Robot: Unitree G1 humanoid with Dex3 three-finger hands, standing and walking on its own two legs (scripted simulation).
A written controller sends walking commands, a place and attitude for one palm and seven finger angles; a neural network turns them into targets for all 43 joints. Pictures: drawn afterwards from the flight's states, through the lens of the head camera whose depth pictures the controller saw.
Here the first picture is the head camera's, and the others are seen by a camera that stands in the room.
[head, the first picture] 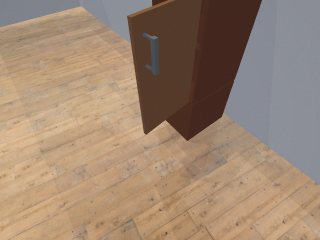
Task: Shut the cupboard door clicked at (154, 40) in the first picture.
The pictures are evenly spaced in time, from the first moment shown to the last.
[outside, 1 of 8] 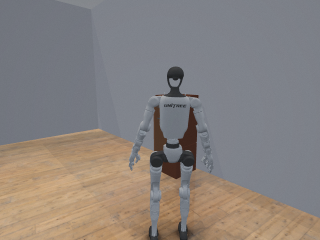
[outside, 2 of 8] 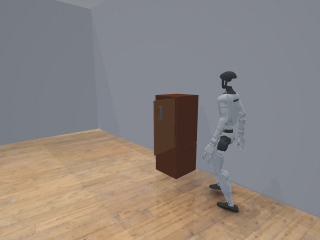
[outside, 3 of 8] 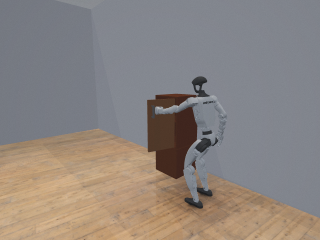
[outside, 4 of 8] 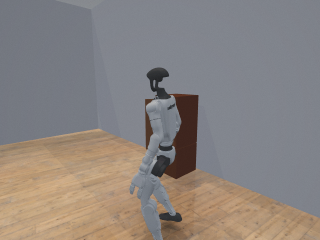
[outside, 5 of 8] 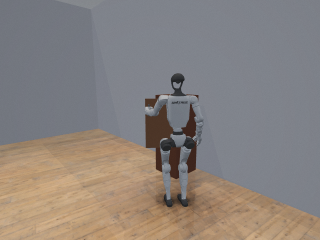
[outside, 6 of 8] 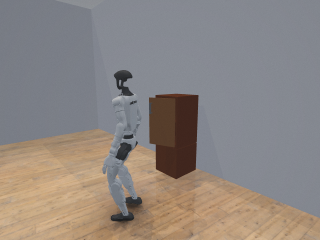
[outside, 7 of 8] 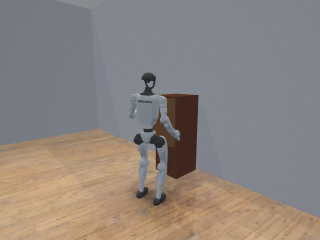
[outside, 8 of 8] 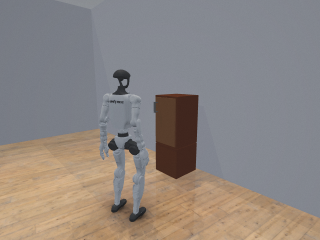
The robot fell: no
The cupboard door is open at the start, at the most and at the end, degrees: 97 97 0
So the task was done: yes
